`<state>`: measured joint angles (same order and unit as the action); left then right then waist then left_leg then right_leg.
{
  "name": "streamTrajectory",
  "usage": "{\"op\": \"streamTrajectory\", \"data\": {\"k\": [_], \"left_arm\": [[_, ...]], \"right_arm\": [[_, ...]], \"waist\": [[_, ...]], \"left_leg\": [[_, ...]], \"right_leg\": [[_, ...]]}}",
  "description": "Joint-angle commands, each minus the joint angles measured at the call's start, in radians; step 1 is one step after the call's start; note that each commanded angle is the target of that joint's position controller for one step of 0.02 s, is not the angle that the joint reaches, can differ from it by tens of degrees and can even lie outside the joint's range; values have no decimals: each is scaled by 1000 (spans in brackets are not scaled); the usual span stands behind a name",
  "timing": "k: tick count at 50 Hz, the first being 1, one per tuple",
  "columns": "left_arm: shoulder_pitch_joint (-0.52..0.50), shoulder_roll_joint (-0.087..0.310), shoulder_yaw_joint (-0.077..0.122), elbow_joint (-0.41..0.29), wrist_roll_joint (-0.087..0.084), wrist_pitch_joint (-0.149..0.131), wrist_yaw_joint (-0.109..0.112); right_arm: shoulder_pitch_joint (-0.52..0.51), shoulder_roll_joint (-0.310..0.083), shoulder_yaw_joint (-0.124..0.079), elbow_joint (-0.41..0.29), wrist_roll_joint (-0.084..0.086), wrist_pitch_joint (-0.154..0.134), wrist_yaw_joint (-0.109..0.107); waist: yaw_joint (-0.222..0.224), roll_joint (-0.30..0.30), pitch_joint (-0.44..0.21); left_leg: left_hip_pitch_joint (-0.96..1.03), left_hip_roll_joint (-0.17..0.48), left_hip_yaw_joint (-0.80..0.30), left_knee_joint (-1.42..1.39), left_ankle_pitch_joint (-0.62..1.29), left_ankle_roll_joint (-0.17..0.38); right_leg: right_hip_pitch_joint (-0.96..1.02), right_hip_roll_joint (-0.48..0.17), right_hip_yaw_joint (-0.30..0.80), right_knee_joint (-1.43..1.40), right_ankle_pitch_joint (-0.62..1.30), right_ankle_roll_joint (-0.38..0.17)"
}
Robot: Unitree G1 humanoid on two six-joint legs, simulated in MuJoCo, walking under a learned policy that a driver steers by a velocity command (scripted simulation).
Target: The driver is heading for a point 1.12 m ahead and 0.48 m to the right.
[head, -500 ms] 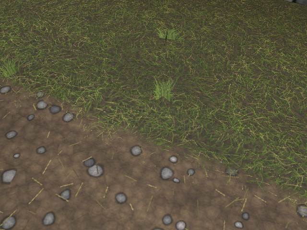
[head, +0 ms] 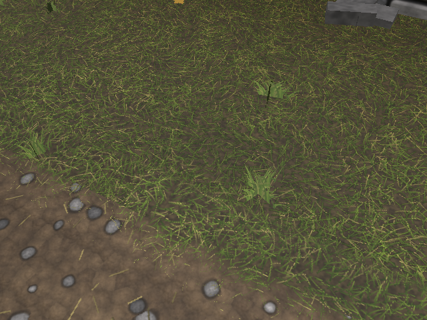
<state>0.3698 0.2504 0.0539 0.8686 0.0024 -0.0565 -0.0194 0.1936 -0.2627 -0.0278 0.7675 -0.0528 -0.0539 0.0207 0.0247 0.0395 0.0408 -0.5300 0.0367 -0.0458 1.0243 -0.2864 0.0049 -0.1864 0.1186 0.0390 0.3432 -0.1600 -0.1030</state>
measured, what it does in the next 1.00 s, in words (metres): walks ahead, turning right: left foot, then right foot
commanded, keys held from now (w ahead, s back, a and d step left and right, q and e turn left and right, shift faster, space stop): w+e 1.00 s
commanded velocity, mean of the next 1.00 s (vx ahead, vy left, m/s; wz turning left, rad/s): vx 0.50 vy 0.00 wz -0.54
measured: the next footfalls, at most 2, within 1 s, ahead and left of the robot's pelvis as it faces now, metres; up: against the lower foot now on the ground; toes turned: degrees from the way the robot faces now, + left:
left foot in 0.28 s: +0.31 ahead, +0.12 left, +0.00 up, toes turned -12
right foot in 0.82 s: +0.49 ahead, -0.19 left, +0.00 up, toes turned -32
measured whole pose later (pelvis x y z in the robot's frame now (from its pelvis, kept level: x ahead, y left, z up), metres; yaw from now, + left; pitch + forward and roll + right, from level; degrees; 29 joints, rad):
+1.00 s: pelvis +0.46 -0.12 -0.01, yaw -35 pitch +1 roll +0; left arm 0.27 0.28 0.06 0.75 0.01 -0.02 -0.01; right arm 0.23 -0.27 -0.03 0.73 -0.04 -0.04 0.01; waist -0.01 0.02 0.06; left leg -0.52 0.11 -0.01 1.14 -0.34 -0.03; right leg -0.26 0.13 0.00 0.43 -0.19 -0.13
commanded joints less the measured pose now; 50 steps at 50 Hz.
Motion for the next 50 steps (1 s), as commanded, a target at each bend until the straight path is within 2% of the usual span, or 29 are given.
{"op": "streamTrajectory", "data": {"k": [1,5,9,11,12,13,14,15,16,17,18,19,20,21,23,25,31,35,37,39,40,41,42,43,44,45,46,48,50], "left_arm": [[20,146,35,-54,-6,-14,8],[92,155,44,-45,-5,-7,11],[126,166,50,-52,9,3,18],[86,179,55,-69,13,6,24],[59,187,58,-79,13,7,24],[37,189,58,-85,7,3,21],[34,152,48,-100,-5,-7,12],[71,66,27,-136,-35,-11,12],[125,107,31,-152,-10,1,17],[102,136,35,-122,14,17,19],[37,124,33,-121,22,21,6],[12,105,31,-126,23,26,-4],[-5,107,33,-134,35,37,-13],[-6,105,32,-131,39,47,-20],[-39,98,30,-154,36,57,-31],[-99,93,27,-178,36,61,-40],[-284,64,5,-242,32,59,-60],[-393,63,-5,-290,36,55,-70],[-397,72,-2,-300,42,55,-65],[-302,93,11,-281,49,51,-50],[-161,111,25,-239,55,41,-39],[16,173,51,-187,65,35,-22],[6,308,81,-200,49,37,-8],[64,305,86,-219,15,48,0],[22,278,79,-191,13,50,9],[-20,220,63,-182,8,47,14],[-64,187,52,-183,7,40,16],[-109,151,37,-191,0,26,13],[-85,164,40,-175,-2,9,8]], "right_arm": [[-31,-63,-7,-74,2,3,2],[-178,-48,7,-123,12,0,7],[-257,-58,12,-159,25,-13,3],[-209,-78,6,-154,28,-21,-3],[-147,-92,-1,-137,29,-26,-8],[-49,-113,-11,-109,26,-36,-19],[71,-175,-29,-93,8,-48,-36],[175,-257,-50,-97,-12,-41,-51],[157,-270,-60,-84,2,-22,-47],[105,-174,-43,-95,10,-15,-41],[63,-103,-26,-99,17,-17,-35],[40,-81,-19,-95,15,-21,-33],[47,-77,-17,-83,17,-29,-35],[57,-80,-19,-72,22,-36,-33],[87,-92,-26,-56,32,-52,-27],[106,-102,-32,-42,36,-58,-24],[157,-117,-41,-2,34,-51,-21],[215,-148,-52,30,33,-39,-29],[231,-167,-55,46,31,-25,-34],[240,-201,-61,57,30,-10,-40],[233,-208,-60,54,35,-2,-42],[227,-190,-54,29,33,-1,-41],[262,-58,-23,-52,32,-7,-18],[140,-142,-40,-79,20,-14,-15],[64,-137,-39,-104,33,-21,-12],[76,-121,-29,-95,36,-32,-14],[88,-118,-30,-83,28,-26,-15],[142,-115,-29,-68,3,9,-11],[132,-97,-27,-71,0,31,-5]], "waist": [[-18,-102,-4],[36,-109,-10],[60,-118,-24],[24,-131,-35],[-7,-133,-52],[-59,-102,-93],[-110,-15,-190],[-130,146,-313],[-72,230,-307],[-52,85,-184],[-53,5,-89],[-37,26,-46],[-27,67,-28],[-22,75,-27],[-14,66,-45],[-16,51,-37],[-51,46,13],[-84,48,42],[-79,55,32],[-31,74,-42],[35,50,-126],[111,-27,-238],[40,-291,-330],[120,-153,-383],[92,-101,-227],[45,-62,-125],[-1,-43,-74],[-55,-65,-76],[-63,-63,-74]], "left_leg": [[-79,22,27,-115,80,-42],[-68,2,35,-301,221,-58],[-25,-34,29,-405,205,-48],[89,-51,16,-478,150,-29],[191,-67,18,-519,122,-16],[344,-71,16,-593,136,6],[541,68,-110,-630,59,51],[788,327,-430,-683,-107,123],[754,422,-711,-746,-174,198],[640,386,-623,-745,-231,202],[532,322,-469,-771,-164,183],[461,273,-346,-804,-53,158],[427,242,-263,-819,43,144],[412,217,-198,-828,136,138],[424,221,-130,-839,266,148],[440,226,-70,-862,302,159],[462,192,115,-870,379,137],[536,223,175,-838,446,116],[587,231,215,-758,641,101],[619,233,257,-546,966,89],[567,218,282,-344,963,74],[367,196,288,-66,699,44],[-96,24,264,282,-216,-18],[-217,-33,51,399,-251,-24],[-283,26,15,379,-135,-13],[-232,61,23,279,-60,-10],[-162,83,20,205,-48,-14],[-47,88,19,139,-55,-35],[-43,78,36,84,-29,-50]], "right_leg": [[13,-246,271,-170,212,-155],[51,-220,268,-134,246,-114],[111,-236,312,-46,352,-100],[89,-242,346,5,357,-72],[62,-233,359,49,369,-56],[23,-192,339,156,383,-33],[-59,-133,277,361,279,-4],[-291,-21,129,628,-133,32],[-446,-9,56,773,-409,29],[-482,-86,67,847,-333,25],[-473,-113,60,835,-258,33],[-451,-138,50,800,-218,42],[-439,-156,40,783,-201,51],[-427,-158,30,790,-176,59],[-447,-163,26,795,-125,68],[-501,-174,24,782,-69,79],[-508,-181,-38,525,120,84],[-451,-168,-115,354,70,39],[-395,-130,-156,300,-21,4],[-250,-52,-191,263,-125,-41],[-70,-12,-188,191,-98,-70],[207,-100,-38,151,-143,-115],[537,-426,492,101,-166,-246],[547,-474,732,-27,-97,-287],[453,-438,543,-30,21,-263],[300,-396,430,-39,154,-228],[186,-337,347,-53,249,-192],[63,-276,264,-82,337,-177],[22,-248,239,-103,351,-184]]}}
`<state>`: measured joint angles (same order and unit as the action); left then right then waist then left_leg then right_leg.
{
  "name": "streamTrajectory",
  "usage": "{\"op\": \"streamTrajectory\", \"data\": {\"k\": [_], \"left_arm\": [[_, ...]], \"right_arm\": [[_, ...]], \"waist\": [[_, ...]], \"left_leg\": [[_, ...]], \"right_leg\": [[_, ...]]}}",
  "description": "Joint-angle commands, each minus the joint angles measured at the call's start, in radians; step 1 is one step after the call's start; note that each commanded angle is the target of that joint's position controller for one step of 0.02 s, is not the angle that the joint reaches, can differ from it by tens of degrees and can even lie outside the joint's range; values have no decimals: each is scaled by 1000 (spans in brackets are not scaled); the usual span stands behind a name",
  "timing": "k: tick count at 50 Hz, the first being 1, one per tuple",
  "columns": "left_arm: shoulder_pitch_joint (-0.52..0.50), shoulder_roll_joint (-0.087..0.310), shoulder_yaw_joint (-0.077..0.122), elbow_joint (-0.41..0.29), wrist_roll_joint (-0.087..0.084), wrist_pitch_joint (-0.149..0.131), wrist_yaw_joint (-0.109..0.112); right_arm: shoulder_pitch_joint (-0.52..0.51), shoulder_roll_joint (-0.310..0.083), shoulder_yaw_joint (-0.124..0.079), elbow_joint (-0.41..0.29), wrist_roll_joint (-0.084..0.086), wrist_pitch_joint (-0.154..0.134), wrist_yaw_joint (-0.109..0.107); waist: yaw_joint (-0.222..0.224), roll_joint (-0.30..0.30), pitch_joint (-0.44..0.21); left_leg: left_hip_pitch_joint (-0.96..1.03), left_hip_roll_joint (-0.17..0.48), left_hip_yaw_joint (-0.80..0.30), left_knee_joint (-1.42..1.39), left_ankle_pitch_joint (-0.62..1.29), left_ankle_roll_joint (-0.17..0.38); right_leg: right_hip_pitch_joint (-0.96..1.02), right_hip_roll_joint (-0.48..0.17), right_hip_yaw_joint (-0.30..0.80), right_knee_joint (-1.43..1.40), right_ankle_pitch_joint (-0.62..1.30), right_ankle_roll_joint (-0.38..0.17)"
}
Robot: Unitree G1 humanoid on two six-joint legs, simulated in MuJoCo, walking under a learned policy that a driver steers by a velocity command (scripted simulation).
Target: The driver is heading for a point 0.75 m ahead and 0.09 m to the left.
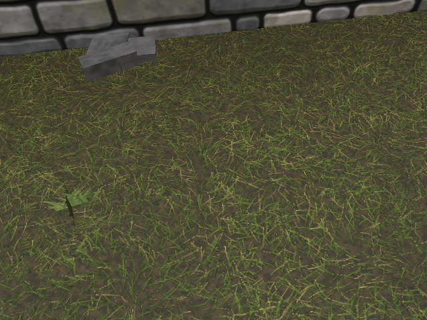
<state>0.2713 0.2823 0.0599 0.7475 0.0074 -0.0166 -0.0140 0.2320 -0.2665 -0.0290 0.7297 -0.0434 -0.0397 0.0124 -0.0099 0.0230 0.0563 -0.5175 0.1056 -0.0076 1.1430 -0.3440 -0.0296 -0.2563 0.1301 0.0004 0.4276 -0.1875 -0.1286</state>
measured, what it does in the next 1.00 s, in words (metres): walks ahead: left foot, then right foot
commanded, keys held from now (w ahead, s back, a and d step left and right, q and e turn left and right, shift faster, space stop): w+e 0.18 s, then w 0.56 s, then w+q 0.18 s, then q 0.08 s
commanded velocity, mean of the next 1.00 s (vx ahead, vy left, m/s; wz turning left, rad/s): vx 0.49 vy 0.00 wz -0.18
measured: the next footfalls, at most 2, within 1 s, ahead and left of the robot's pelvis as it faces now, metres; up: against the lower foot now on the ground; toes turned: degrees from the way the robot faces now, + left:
left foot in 0.34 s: +0.37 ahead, +0.11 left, +0.00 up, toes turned -10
right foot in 0.86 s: +0.60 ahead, -0.15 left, +0.00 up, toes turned -13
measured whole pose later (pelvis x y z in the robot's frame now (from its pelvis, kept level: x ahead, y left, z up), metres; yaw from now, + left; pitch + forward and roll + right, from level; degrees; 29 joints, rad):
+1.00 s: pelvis +0.53 -0.06 +0.00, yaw -7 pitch +0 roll +1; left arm 0.17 0.23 0.02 0.79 0.03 -0.07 0.00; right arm 0.36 -0.26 -0.05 0.90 -0.01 -0.03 0.01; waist -0.03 0.03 0.05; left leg -0.38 0.01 -0.01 1.09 -0.37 0.06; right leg -0.27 0.01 -0.12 0.45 -0.18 -0.06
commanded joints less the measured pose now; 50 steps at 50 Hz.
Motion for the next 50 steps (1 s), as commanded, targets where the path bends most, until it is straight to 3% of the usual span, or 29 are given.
{"op": "streamTrajectory", "data": {"k": [1,5,11,14,15,16,17,18,19,20,21,22,23,24,27,30,33,38,40,41,42,43,44,45,46,47,49,50], "left_arm": [[30,142,38,-47,-5,-34,3],[113,145,40,-20,-6,-35,4],[210,157,42,8,3,-36,16],[186,161,37,15,6,-40,25],[170,168,37,17,7,-43,25],[157,171,35,23,5,-46,23],[156,150,27,23,3,-52,17],[201,69,6,-9,-13,-57,15],[304,68,7,-2,-13,-52,15],[231,120,13,20,19,-40,20],[145,115,11,10,22,-40,9],[108,98,6,3,21,-39,2],[95,92,5,1,28,-31,-5],[108,82,1,10,33,-23,-10],[76,66,-6,6,38,-14,-19],[-61,50,-18,-33,38,-15,-26],[-184,18,-38,-64,31,-21,-31],[-290,32,-41,-91,24,-28,-25],[-262,45,-35,-86,26,-36,-16],[-192,57,-28,-64,30,-42,-9],[-54,78,-16,-16,39,-55,1],[112,140,4,20,59,-66,15],[185,245,32,21,75,-61,25],[161,202,28,23,35,-46,20],[69,136,10,15,25,-43,18],[6,81,-4,10,19,-51,17],[-31,36,-17,23,14,-67,24],[-29,37,-17,27,14,-75,25]], "right_arm": [[66,-85,-24,-42,-8,21,5],[-109,-76,-19,-91,-4,20,7],[-275,-72,-5,-141,9,-1,18],[-222,-88,-11,-131,11,-12,16],[-159,-104,-19,-111,11,-16,9],[-45,-121,-30,-73,9,-23,-1],[86,-160,-44,-45,-1,-35,-14],[219,-242,-60,-45,-21,-39,-30],[209,-291,-78,-17,-9,-25,-20],[130,-189,-60,-27,17,-17,-12],[67,-125,-45,-32,24,-19,-7],[35,-97,-36,-26,17,-21,-4],[40,-87,-31,-12,19,-27,-7],[49,-85,-29,4,22,-36,-6],[102,-100,-34,44,36,-60,3],[141,-98,-34,76,39,-58,4],[181,-99,-33,106,40,-55,7],[250,-124,-37,153,34,-47,0],[240,-139,-40,164,30,-41,-7],[227,-148,-41,166,31,-38,-10],[216,-145,-39,168,36,-35,-10],[203,-116,-29,144,43,-39,-8],[294,4,-1,106,71,-38,-6],[273,-109,-32,129,43,-24,-18],[218,-113,-41,123,37,-18,-14],[182,-82,-34,122,39,-16,-9],[187,-62,-40,133,22,10,-3],[205,-47,-41,140,18,24,0]], "waist": [[-22,-49,-78],[36,-72,-22],[102,-86,-19],[67,-103,-22],[37,-107,-39],[-20,-80,-90],[-82,-38,-177],[-103,101,-325],[-38,280,-343],[-18,87,-183],[-15,10,-83],[1,7,-50],[12,43,-32],[23,69,-38],[31,71,-45],[8,61,-6],[-22,62,4],[-48,58,15],[-20,55,9],[15,51,-23],[78,16,-98],[144,-50,-217],[121,-261,-356],[119,-178,-336],[76,-116,-182],[53,-97,-85],[-1,-117,-28],[-17,-113,-44]], "left_leg": [[-72,6,3,-69,62,-21],[-162,-4,-1,-258,224,-33],[-143,-62,5,-482,310,-11],[28,-90,8,-580,265,36],[130,-116,20,-604,219,55],[274,-142,40,-661,208,77],[474,-64,-30,-682,191,113],[714,192,-367,-716,17,184],[766,329,-767,-857,11,283],[633,287,-702,-874,-108,271],[510,235,-542,-890,-70,253],[447,183,-428,-913,24,227],[408,145,-346,-927,130,214],[385,120,-288,-938,217,207],[399,106,-208,-964,377,228],[417,86,-143,-1011,406,234],[419,50,-73,-1010,474,214],[490,98,-80,-955,570,201],[522,115,-103,-885,681,193],[525,105,-100,-802,785,181],[484,63,-69,-641,813,163],[326,13,-39,-406,605,143],[-4,-139,52,-63,7,98],[-81,-141,-32,58,-163,112],[-108,-89,-63,68,-89,119],[-88,-59,-53,33,-32,110],[-8,-36,-37,-14,-8,84],[24,-47,-24,-2,-3,72]], "right_leg": [[78,-250,277,-202,344,-156],[110,-229,301,-224,254,-129],[235,-248,334,-145,389,-102],[226,-273,348,-107,463,-56],[216,-267,341,-55,567,-39],[210,-229,304,79,661,-19],[128,-175,256,279,576,3],[-60,-88,172,590,209,36],[-280,28,120,767,-346,56],[-348,-49,157,822,-269,45],[-339,-77,149,791,-193,47],[-321,-107,134,744,-154,50],[-304,-126,119,709,-143,57],[-276,-132,107,690,-134,66],[-310,-146,70,650,-90,84],[-395,-190,22,529,11,109],[-356,-193,-28,341,113,119],[-274,-167,-55,175,120,89],[-213,-144,-52,130,55,68],[-118,-118,-55,92,24,55],[70,-106,-55,23,53,33],[323,-252,92,4,-13,-9],[598,-555,507,-57,-115,-105],[503,-578,635,-136,-168,-123],[372,-529,483,-163,-190,-97],[252,-487,350,-199,-19,-78],[127,-415,148,-202,355,-33],[107,-410,86,-184,526,-32]]}}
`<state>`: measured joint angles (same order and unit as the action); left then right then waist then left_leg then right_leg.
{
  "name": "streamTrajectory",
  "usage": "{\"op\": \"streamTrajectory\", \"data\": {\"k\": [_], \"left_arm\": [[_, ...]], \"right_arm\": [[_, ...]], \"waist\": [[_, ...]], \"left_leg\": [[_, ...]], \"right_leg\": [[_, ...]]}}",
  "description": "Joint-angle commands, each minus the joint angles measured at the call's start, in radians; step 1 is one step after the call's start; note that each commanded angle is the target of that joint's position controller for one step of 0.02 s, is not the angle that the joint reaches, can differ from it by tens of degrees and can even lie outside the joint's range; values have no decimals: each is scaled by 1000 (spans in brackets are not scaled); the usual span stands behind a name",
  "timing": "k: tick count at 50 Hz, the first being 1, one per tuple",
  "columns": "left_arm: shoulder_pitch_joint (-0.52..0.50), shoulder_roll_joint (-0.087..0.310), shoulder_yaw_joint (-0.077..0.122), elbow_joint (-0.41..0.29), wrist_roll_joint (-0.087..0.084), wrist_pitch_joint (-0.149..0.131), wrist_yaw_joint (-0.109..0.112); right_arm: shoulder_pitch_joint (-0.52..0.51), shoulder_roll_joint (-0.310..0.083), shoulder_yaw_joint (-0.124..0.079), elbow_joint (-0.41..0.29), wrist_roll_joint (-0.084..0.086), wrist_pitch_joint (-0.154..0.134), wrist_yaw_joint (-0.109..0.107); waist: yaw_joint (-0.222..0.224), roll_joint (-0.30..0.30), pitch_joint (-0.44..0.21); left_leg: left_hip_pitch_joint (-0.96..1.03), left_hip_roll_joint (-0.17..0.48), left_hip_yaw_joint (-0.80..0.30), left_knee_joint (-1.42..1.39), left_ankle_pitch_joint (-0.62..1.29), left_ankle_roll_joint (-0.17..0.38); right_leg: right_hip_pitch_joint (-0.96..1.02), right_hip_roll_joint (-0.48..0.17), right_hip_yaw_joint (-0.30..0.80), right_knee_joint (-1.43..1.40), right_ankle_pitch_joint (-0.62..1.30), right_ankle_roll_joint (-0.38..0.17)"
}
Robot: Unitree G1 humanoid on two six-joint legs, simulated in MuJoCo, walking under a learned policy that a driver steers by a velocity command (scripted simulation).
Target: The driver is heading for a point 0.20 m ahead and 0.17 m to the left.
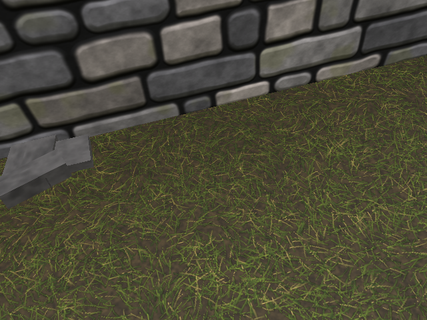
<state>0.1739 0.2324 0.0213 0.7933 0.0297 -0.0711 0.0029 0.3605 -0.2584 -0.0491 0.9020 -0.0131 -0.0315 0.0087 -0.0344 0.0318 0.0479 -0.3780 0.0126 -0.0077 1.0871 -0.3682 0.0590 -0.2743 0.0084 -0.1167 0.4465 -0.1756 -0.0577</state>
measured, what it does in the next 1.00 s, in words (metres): walks ahead: left foot, then right foot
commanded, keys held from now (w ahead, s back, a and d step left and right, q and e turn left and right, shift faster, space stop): q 0.06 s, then no key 0.94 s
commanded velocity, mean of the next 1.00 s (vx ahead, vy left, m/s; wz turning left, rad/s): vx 0.09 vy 0.00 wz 0.12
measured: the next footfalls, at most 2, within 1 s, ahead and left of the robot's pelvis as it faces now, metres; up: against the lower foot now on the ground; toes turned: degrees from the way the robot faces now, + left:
left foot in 0.32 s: +0.22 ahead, +0.11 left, +0.00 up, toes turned +8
right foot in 0.62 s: +0.17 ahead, -0.10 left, +0.00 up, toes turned +7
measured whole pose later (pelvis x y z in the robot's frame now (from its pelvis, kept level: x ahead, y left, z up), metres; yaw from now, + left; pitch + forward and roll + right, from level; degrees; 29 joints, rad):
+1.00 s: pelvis +0.14 +0.00 +0.00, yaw +7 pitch -2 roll +0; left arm 0.30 0.16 0.01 1.10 0.01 -0.01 0.04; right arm 0.28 -0.18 -0.01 1.11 -0.01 0.00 -0.03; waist -0.02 0.00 0.02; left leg -0.23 -0.01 0.03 0.38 -0.12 0.02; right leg -0.12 0.02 -0.02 0.39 -0.25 -0.02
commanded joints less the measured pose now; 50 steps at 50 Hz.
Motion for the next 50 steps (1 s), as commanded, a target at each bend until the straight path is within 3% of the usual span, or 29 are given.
{"op": "streamTrajectory", "data": {"k": [1,4,8,13,14,15,16,17,18,19,21,23,27,30,31,32,33,34,37,41,50], "left_arm": [[79,93,24,-14,-12,-28,8],[89,106,30,1,-18,-28,16],[106,104,27,34,-16,-13,19],[153,137,42,83,-17,9,18],[149,137,43,89,-20,15,21],[150,135,43,97,-23,22,22],[195,117,38,92,-20,23,23],[287,25,13,81,-33,29,22],[262,48,16,109,-34,62,23],[210,78,26,102,-26,77,21],[138,62,26,105,-13,89,23],[187,48,23,143,-5,101,27],[187,23,17,179,-16,111,35],[206,13,13,211,-9,107,35],[200,29,13,212,1,99,35],[200,57,14,207,10,87,36],[147,78,17,215,-11,82,34],[112,44,7,212,-14,70,32],[104,51,9,227,-20,51,36],[162,23,6,260,-18,55,37],[189,7,-2,299,-20,55,38]], "right_arm": [[76,-46,-23,-36,-12,24,7],[7,-28,-23,-67,-15,38,16],[-105,8,0,-104,-16,36,24],[-142,-25,1,-115,-23,27,12],[-120,-32,-1,-107,-26,20,8],[-68,-41,-4,-87,-34,6,4],[-15,-110,-19,-74,-42,-10,-4],[14,-176,-33,-82,-36,-12,-15],[23,-104,-13,-67,16,-2,-23],[-26,-99,-9,-68,17,8,-28],[-149,-50,13,-75,-2,21,-42],[-199,-42,17,-71,-9,23,-47],[-181,-59,12,-28,-7,23,-40],[-208,-63,9,-7,3,39,-37],[-188,-54,9,5,5,43,-35],[-170,-42,9,11,6,45,-31],[-164,-15,11,15,19,48,-26],[-160,-15,13,36,12,46,-23],[-116,-30,8,83,-1,33,-22],[-110,-13,16,123,4,25,-28],[-62,3,28,192,3,25,-38]], "waist": [[-3,-112,-55],[-8,-127,-52],[19,-147,-44],[39,-145,-59],[27,-133,-61],[-3,-83,-84],[-8,23,-152],[14,219,-263],[-16,150,-343],[-2,102,-238],[41,58,-84],[71,76,-76],[55,73,-105],[74,64,-60],[68,33,-30],[52,-9,-12],[12,-143,49],[5,-148,44],[-6,-104,12],[21,-51,16],[27,-27,18]], "left_leg": [[-112,38,-17,55,37,-24],[-162,36,2,-12,130,-42],[-81,12,49,-297,269,-42],[-2,-13,60,-474,212,0],[37,-19,58,-537,220,15],[132,-25,50,-651,328,29],[284,83,-53,-669,702,54],[494,354,-304,-612,1195,209],[440,390,-356,-661,1065,297],[354,351,-323,-724,855,291],[196,265,-237,-805,616,213],[132,199,-157,-823,539,160],[126,183,-155,-837,303,142],[24,153,-162,-854,-15,80],[-18,139,-165,-860,-94,33],[-28,110,-149,-826,-86,-3],[71,34,-68,-799,32,-22],[203,29,-56,-745,150,-27],[271,54,-72,-739,221,-16],[193,63,-83,-772,192,-18],[194,68,-83,-773,219,-23]], "right_leg": [[128,-285,159,-189,633,-106],[129,-268,60,-192,704,-113],[111,-219,-35,-173,699,-109],[204,-262,8,-60,696,-107],[208,-258,13,-6,663,-95],[191,-227,1,93,585,-67],[121,-171,-30,227,370,-21],[-62,-43,-51,456,-255,20],[-53,-5,81,521,-500,31],[-85,-15,114,566,-493,37],[-93,-42,141,488,-387,46],[-9,-27,121,391,-315,57],[66,-15,107,227,-238,60],[170,-10,89,16,-71,40],[190,-48,140,-55,-36,27],[173,-125,230,-125,-103,11],[-20,-142,278,-172,-246,-8],[-107,-153,297,-233,-303,2],[-75,-120,252,-227,-209,24],[22,-103,224,-184,-130,10],[48,-97,211,-167,-75,2]]}}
